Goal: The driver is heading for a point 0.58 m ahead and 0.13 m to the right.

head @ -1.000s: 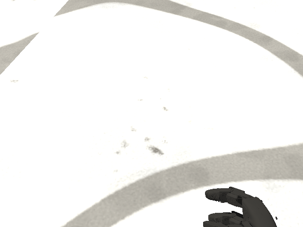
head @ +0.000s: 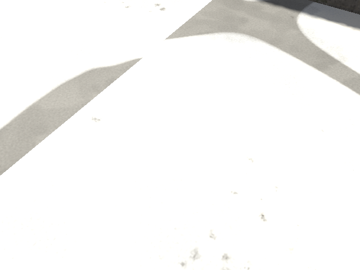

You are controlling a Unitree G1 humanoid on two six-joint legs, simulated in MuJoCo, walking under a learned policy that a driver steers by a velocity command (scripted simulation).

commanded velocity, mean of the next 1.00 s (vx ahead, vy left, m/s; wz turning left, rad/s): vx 0.30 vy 0.00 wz -0.25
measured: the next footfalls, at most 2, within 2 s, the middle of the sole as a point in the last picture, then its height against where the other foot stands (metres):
right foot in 0.84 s outside the picture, level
left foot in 1.40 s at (217, 224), level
